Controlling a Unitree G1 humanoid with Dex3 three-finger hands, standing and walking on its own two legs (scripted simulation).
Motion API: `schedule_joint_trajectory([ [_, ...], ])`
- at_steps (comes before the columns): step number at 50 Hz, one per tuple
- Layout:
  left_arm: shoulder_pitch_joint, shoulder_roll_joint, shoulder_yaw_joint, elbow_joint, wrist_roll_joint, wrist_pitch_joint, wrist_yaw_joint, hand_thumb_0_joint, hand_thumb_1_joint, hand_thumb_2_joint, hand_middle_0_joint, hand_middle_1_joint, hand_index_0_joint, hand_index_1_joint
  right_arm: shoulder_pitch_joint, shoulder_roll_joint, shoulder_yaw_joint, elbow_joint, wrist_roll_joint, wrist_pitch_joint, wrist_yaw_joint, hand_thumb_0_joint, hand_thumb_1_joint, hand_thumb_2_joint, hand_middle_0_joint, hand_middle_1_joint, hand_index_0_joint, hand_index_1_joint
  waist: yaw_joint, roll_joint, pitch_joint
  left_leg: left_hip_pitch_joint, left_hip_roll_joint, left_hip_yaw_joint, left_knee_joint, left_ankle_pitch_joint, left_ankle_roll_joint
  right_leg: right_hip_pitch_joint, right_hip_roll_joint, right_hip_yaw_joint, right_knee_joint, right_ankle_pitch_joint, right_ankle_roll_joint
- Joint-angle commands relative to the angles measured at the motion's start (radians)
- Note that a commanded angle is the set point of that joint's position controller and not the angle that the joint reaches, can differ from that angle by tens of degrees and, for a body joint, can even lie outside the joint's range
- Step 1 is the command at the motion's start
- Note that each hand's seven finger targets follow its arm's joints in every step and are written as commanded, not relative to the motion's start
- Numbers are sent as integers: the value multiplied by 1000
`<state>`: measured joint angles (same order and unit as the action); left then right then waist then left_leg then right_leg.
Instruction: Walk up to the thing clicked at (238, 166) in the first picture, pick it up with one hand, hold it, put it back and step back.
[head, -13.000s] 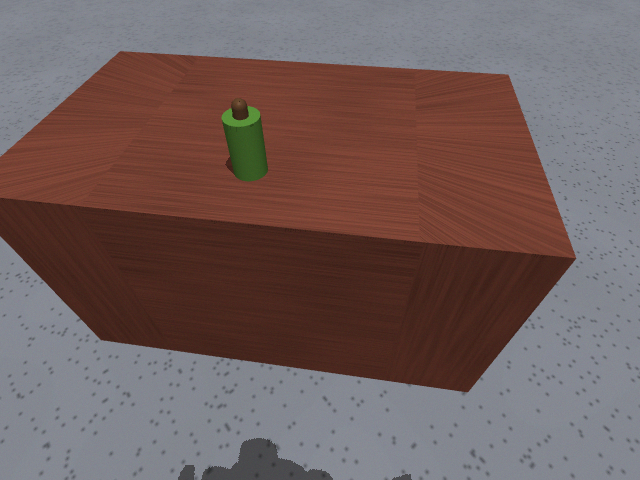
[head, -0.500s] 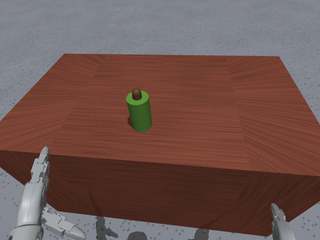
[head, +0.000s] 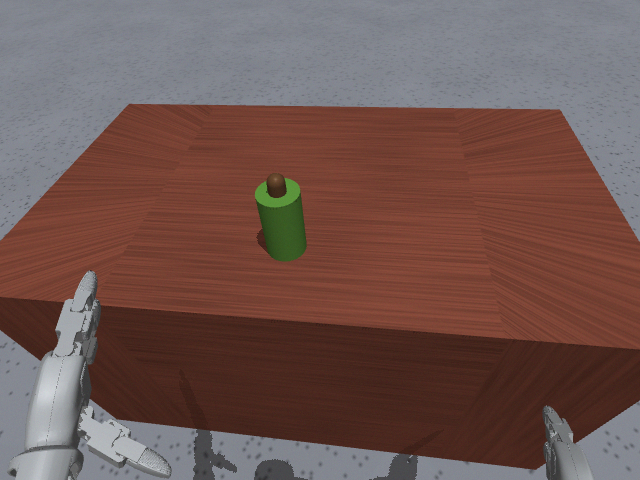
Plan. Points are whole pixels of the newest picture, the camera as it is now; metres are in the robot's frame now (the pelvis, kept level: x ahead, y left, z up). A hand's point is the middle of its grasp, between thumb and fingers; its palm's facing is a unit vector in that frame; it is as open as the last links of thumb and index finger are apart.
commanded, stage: go down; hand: left
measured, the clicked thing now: (281, 213) +0.53 +0.14 +0.01
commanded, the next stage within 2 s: none
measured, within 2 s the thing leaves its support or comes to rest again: neither
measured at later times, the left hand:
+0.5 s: hand (135, 272) +0.30 +0.26 +0.12, palm faces +0.09 -0.99 -0.12, open 17.4 cm
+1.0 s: hand (129, 243) +0.34 +0.29 +0.13, palm faces +0.01 -1.00 -0.02, open 17.3 cm
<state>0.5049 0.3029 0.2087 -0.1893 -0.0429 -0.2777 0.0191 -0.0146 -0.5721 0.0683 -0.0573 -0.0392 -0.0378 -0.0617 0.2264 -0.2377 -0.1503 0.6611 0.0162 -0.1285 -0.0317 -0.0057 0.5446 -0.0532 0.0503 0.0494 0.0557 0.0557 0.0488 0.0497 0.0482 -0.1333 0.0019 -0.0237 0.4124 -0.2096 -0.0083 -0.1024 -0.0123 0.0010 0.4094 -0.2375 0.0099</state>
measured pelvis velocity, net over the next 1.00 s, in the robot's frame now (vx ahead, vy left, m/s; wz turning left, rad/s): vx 0.00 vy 0.01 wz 0.00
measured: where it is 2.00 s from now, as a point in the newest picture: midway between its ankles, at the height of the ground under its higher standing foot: outside the picture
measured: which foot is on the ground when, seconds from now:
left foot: down 0.00-1.00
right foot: down 0.00-1.00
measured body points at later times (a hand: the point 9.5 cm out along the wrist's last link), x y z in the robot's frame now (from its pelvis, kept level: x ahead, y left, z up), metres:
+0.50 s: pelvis +0.00 +0.00 +0.00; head -0.01 +0.00 +0.45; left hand +0.29 +0.32 +0.13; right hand +0.17 -0.27 -0.08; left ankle +0.01 +0.13 -0.74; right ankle -0.01 -0.13 -0.74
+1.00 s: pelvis +0.00 +0.01 -0.01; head +0.00 +0.01 +0.44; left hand +0.34 +0.34 +0.13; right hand +0.17 -0.25 -0.09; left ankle +0.01 +0.13 -0.74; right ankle -0.01 -0.13 -0.74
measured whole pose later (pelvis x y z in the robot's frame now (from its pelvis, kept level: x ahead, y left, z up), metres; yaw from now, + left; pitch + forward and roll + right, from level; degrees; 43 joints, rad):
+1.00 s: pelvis +0.00 +0.01 -0.01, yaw +0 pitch +2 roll +0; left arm -0.36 0.52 0.43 0.67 -0.28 -0.12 -0.52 -0.01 -0.45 0.05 -0.03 -0.01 -0.02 -0.02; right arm 0.18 -0.24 -0.01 0.73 0.03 -0.16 -0.11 -0.01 0.55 -0.05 0.05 0.05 0.06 0.05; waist -0.01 0.00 -0.05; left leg -0.29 0.00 -0.02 0.50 -0.25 0.00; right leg -0.24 -0.01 0.00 0.48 -0.26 0.02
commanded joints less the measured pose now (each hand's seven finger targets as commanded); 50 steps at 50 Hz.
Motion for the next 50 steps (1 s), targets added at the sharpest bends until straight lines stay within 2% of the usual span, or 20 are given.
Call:
schedule_joint_trajectory([
  [1, -94, 120, 116, -178, -29, -90, -17, 0, -584, 0, -82, -45, -72, -53, -114, -119, -33, -106, -1, -40, 6, 0, 535, -47, 51, 50, 50, 50, -7, -18, -71, -20, -9, 42, -30, 63, 15, -66, 17, -46, -35, 60, -14],
  [2, -133, 159, 158, -157, -36, -90, -19, 0, -611, 5, -83, -48, -71, -58, -130, -163, -63, -131, -3, -38, 1, 0, 536, -47, 50, 50, 50, 50, -15, -44, -89, -16, -10, 40, -22, 64, 17, -74, 14, -43, -37, 59, -11],
  [5, -192, 185, 173, -129, -35, -94, -34, 0, -566, 8, -72, -42, -66, -47, -118, -198, -85, -156, -6, -29, -7, 0, 547, -44, 50, 50, 50, 50, -37, -58, -124, 0, -16, 40, -7, 79, 20, -78, 12, -36, -28, 85, -5],
  [10, -408, 207, 199, -58, -93, -92, -87, 0, -547, 29, -73, -45, -60, -56, -155, -128, -35, -101, 6, -29, -18, 0, 549, -46, 50, 50, 50, 50, -47, -58, -113, -27, -21, 36, 7, 41, 25, -108, -2, -29, -20, 60, 2],
  [13, -501, 214, 202, 66, -133, -59, -160, 0, -554, 52, -66, -48, -51, -63, -165, -118, -12, -94, 15, -33, -31, 0, 558, -46, 50, 50, 50, 50, -63, -65, -137, -22, -15, 27, 13, 70, 29, -111, 2, -31, -5, 103, 1],
  [16, -639, 269, 209, 211, -178, -9, -249, 0, -508, 72, -57, -39, -39, -57, -195, -135, -8, -45, 27, -27, -50, 0, 571, -44, 50, 50, 50, 50, -74, -32, -134, -35, -15, 23, 4, 51, 28, -134, 0, -28, -8, 94, -5],
  [18, -751, 334, 245, 229, -210, 17, -300, 0, -500, 60, -54, -33, -40, -47, -211, -161, -15, -53, 33, -32, -63, 0, 570, -44, 50, 50, 50, 50, -75, -2, -184, -18, -18, 25, 1, 67, 29, -111, -5, -23, -15, 112, -9],
  [23, -898, 444, 343, 323, -273, 61, -405, 0, -468, 60, -37, -26, -27, -36, -173, -147, 30, -89, 46, -41, -75, 0, 563, -46, 50, 50, 50, 50, -49, 23, -289, 9, -13, 23, 15, 192, 21, -47, 5, -30, 3, 208, -16],
  [25, -851, 367, 299, 498, -287, 99, -449, 0, -461, 69, -33, -29, -21, -41, -159, -129, 57, -106, 46, -46, -75, 0, 558, -48, 50, 50, 50, 50, -58, -38, -255, -9, -6, 16, 16, 221, 20, -58, 9, -33, 8, 230, -17],
  [26, -884, 385, 306, 465, -296, 104, -467, 0, -460, 62, -35, -25, -22, -37, -158, -128, 59, -96, 46, -46, -75, 0, 559, -48, 50, 50, 50, 50, -48, -3, -269, -9, -7, 17, 18, 248, 17, -53, 6, -31, 11, 255, -20],
  [28, -873, 401, 305, 534, -293, 129, -496, 0, -468, 51, -34, -13, -20, -26, -158, -146, 57, -127, 46, -50, -79, 0, 555, -49, 50, 50, 50, 50, -40, -15, -269, -9, -4, 17, 18, 280, 17, -59, 9, -32, 15, 276, -22],
  [29, -901, 392, 286, 527, -291, 133, -511, 0, -464, 42, -35, -9, -24, -19, -178, -118, 88, -158, 46, -51, -73, 0, 555, -48, 50, 50, 50, 50, -34, 5, -260, -14, -5, 20, 16, 267, 16, -69, 8, -29, 12, 255, -24],
  [30, -927, 411, 292, 517, -288, 133, -520, 0, -456, 39, -33, -8, -23, -16, -172, -148, 67, -174, 43, -52, -74, 0, 555, -48, 50, 50, 50, 50, -40, 15, -277, -8, -2, 19, 14, 269, 13, -72, 12, -31, 11, 248, -27],
  [33, -955, 428, 314, 518, -292, 129, -531, 0, -461, 21, -32, 0, -26, -4, -129, -149, 74, -162, 34, -55, -69, 0, 552, -48, 50, 50, 50, 50, -29, 29, -281, -3, 8, 15, 11, 273, 7, -82, 20, -34, 14, 223, -31],
  [36, -1014, 443, 324, 487, -297, 114, -527, 0, -463, 34, -32, -7, -25, -12, -100, -178, 43, -172, 30, -65, -73, 0, 552, -49, 50, 50, 50, 50, -50, 30, -295, 20, 11, 14, 13, 248, 7, -104, 25, -35, 13, 200, -29],
  [37, -1023, 445, 330, 491, -297, 112, -524, 0, -458, 45, -31, -7, -21, -15, -91, -158, 60, -135, 27, -65, -73, 0, 552, -49, 50, 50, 50, 50, -42, 47, -313, 28, 8, 16, 24, 268, 10, -105, 20, -32, 14, 221, -28],
  [38, -1060, 456, 332, 481, -296, 107, -523, 0, -466, 47, -32, -10, -23, -18, -85, -168, 52, -157, 27, -69, -74, 0, 554, -49, 50, 50, 50, 50, -59, 35, -332, 43, 9, 17, 25, 270, 11, -109, 22, -29, 12, 229, -25],
  [41, -1124, 466, 318, 496, -290, 91, -528, 0, -448, 63, -31, -14, -20, -24, -105, -159, 61, -119, 22, -76, -81, 0, 559, -48, 50, 50, 50, 50, -65, 39, -329, 47, 5, 17, 37, 268, 17, -122, 17, -24, 12, 241, -19],
  [43, -1203, 508, 314, 487, -272, 79, -528, 0, -444, 64, -29, -11, -20, -20, -119, -146, 79, -111, 22, -83, -86, 0, 562, -48, 50, 50, 50, 50, -72, 56, -331, 42, 1, 19, 32, 235, 17, -131, 14, -22, 11, 226, -20],
  [50, -1280, 525, 284, 780, -263, 109, -552, 0, -439, 59, -29, -2, -23, -9, -135, -162, 89, -71, 18, -87, -95, 0, 574, -44, 50, 50, 50, 50, -106, 11, -298, 4, -2, 13, 30, 129, 24, -199, 19, -27, 4, 154, -19],
])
